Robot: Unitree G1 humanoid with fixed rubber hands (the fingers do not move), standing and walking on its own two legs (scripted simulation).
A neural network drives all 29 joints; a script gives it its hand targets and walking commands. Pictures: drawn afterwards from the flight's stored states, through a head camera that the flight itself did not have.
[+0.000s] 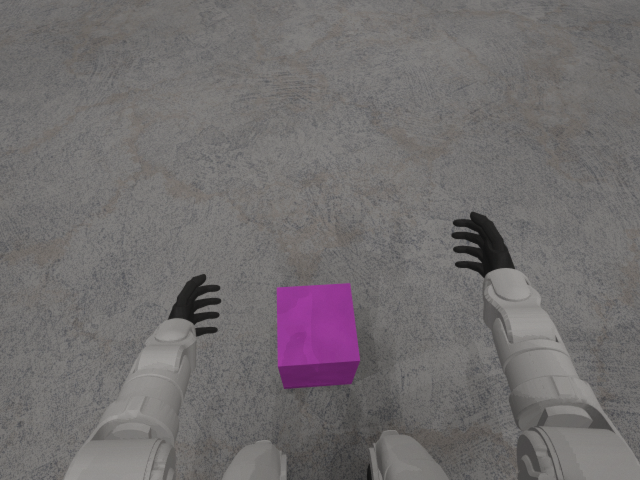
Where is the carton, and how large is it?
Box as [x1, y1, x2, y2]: [277, 283, 359, 388]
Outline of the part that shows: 349,283 277,287 278,368 284,388 351,383 359,362 359,355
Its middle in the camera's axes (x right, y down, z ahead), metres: -0.01 +0.28 +1.09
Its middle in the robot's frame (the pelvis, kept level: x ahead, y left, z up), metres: +0.47 +0.02 -0.61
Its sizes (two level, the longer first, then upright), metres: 0.210 0.200 0.250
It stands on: the floor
